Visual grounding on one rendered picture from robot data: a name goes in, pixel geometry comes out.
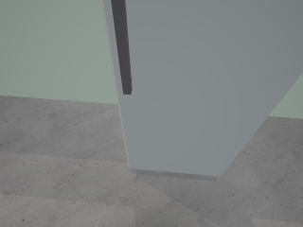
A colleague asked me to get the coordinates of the handle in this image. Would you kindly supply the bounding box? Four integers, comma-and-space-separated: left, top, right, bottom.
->
111, 0, 133, 95

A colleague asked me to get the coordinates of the fridge door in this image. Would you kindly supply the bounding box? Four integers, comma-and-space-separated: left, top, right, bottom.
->
102, 0, 303, 177

